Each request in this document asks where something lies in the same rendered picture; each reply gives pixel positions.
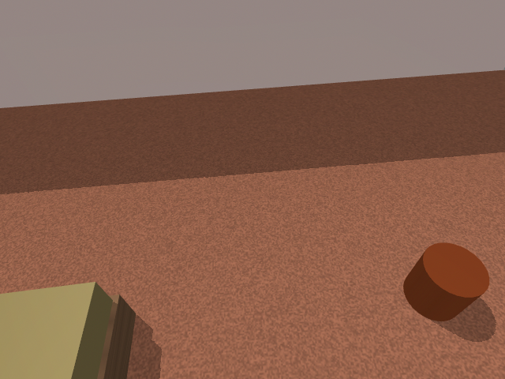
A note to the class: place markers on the bed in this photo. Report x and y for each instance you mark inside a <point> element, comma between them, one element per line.
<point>69,332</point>

